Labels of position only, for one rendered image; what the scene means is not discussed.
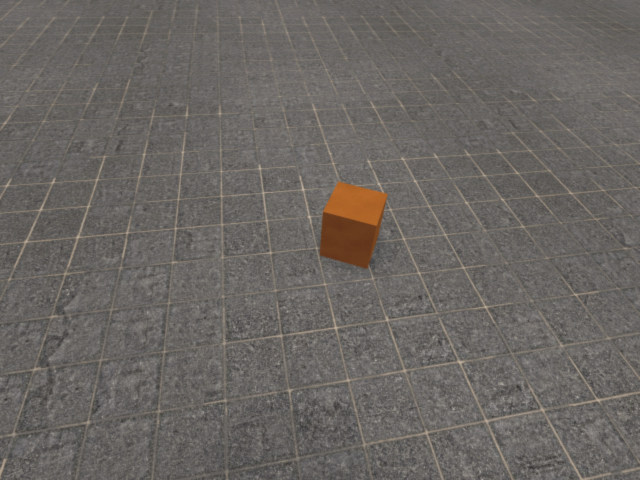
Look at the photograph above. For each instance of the carton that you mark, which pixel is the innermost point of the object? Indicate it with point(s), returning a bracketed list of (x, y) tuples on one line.
[(350, 224)]

